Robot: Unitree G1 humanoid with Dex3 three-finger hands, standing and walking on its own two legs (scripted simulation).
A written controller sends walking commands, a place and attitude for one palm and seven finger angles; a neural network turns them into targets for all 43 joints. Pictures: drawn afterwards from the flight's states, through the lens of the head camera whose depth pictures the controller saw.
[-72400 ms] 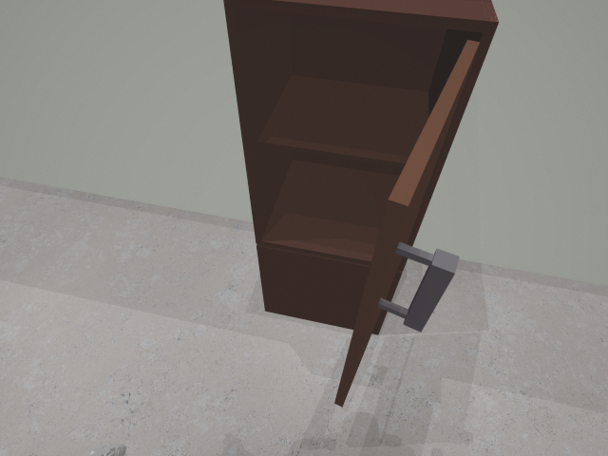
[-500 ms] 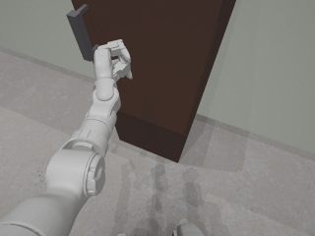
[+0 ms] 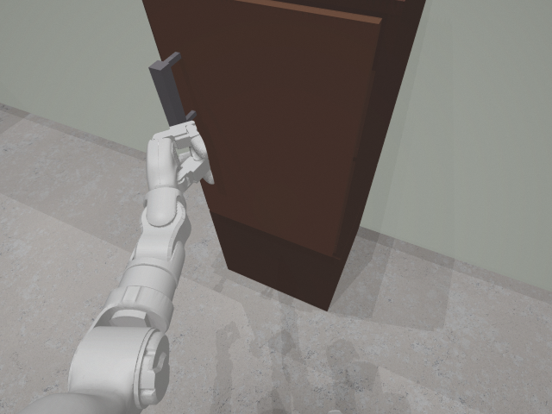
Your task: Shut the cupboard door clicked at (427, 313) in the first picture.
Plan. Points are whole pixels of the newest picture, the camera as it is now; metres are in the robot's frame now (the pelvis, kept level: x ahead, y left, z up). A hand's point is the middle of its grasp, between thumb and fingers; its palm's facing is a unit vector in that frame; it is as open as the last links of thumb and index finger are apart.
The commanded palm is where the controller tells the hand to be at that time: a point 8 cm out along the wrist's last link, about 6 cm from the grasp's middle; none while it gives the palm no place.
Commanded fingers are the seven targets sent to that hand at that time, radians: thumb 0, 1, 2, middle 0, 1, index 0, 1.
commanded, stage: draw the hand back to the body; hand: left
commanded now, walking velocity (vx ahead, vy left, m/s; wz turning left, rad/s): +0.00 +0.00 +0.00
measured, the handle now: (177, 94) +0.65 +0.16 +0.11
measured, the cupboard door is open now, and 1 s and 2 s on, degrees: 0 0 0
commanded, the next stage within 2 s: step back with the hand held close in 1.32 s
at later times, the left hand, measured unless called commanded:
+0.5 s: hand (109, 247) +0.29 +0.17 +0.16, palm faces +0.17 -0.96 -0.22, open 3.3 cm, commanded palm +0.25 +0.23 +0.17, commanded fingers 0.00 0.90 0.90 -0.78 -0.93 -0.78 -0.93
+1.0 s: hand out of the picture +0.19 +0.29 +0.19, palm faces +0.51 -0.74 -0.44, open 6.6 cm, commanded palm +0.15 +0.32 +0.20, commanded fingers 0.00 0.90 0.90 -0.20 -0.30 -0.20 -0.30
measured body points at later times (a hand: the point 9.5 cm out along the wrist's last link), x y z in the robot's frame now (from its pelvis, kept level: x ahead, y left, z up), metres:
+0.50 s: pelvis +0.00 +0.00 +0.02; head -0.01 -0.02 +0.47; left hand +0.28 +0.22 +0.17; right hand +0.22 -0.20 -0.05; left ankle -0.02 +0.13 -0.71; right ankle +0.03 -0.13 -0.71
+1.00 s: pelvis +0.02 +0.01 +0.03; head +0.00 -0.02 +0.48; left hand +0.16 +0.33 +0.21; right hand +0.21 -0.20 -0.07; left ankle -0.02 +0.13 -0.71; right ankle +0.03 -0.13 -0.71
